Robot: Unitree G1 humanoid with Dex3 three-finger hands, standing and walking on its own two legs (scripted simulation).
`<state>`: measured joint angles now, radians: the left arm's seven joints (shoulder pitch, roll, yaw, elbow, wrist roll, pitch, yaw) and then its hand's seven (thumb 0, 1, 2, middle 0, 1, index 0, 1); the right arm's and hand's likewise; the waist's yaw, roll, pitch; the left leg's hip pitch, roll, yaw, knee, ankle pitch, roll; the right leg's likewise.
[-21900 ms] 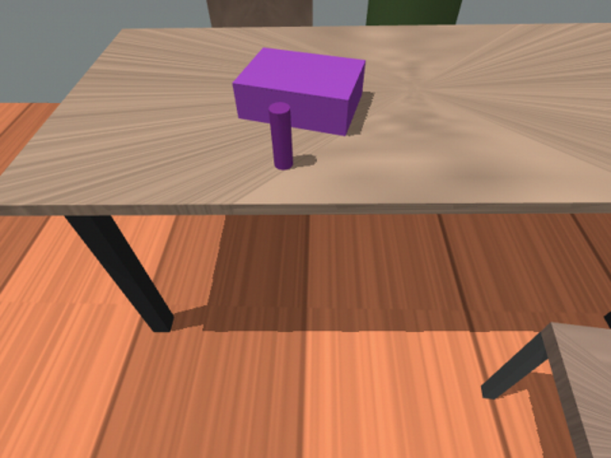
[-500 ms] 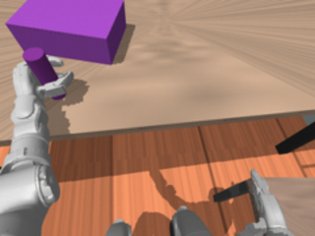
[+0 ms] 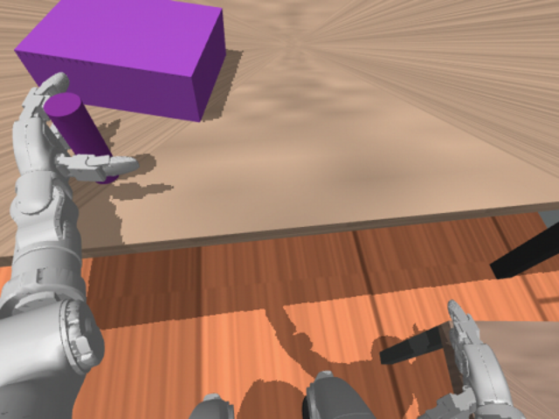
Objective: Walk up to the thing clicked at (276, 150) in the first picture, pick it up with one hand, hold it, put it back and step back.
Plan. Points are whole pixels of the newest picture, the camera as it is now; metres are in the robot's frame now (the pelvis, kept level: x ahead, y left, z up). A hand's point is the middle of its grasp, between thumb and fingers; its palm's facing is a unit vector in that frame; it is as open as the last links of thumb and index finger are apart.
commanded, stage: withdraw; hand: left
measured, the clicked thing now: (87, 143) +0.48 +0.23 +0.09
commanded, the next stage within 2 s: rise in 0.18 s
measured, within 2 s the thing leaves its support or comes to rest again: neither
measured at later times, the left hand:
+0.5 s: hand out of the picture +0.47 +0.32 +0.21, palm faces +0.32 -0.92 -0.23, open 17.4 cm
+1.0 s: hand out of the picture +0.28 +0.29 +0.20, palm faces +0.40 -0.83 -0.39, open 17.5 cm
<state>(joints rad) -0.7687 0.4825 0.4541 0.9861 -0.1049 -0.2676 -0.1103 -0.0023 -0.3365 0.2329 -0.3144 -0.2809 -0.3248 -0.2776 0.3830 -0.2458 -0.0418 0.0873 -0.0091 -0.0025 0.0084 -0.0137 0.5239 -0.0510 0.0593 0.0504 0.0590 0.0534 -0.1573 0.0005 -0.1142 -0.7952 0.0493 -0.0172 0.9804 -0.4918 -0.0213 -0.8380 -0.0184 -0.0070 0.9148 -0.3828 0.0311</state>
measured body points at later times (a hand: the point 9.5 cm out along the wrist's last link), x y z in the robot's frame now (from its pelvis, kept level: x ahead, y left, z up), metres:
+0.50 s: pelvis +0.01 +0.01 +0.03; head +0.06 +0.01 +0.48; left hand +0.45 +0.37 +0.23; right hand +0.15 -0.26 -0.03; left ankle -0.02 +0.13 -0.68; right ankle +0.03 -0.14 -0.68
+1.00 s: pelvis +0.02 +0.00 +0.04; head +0.03 -0.02 +0.49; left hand +0.26 +0.33 +0.22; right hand +0.18 -0.25 -0.04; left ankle -0.02 +0.13 -0.68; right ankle +0.03 -0.14 -0.68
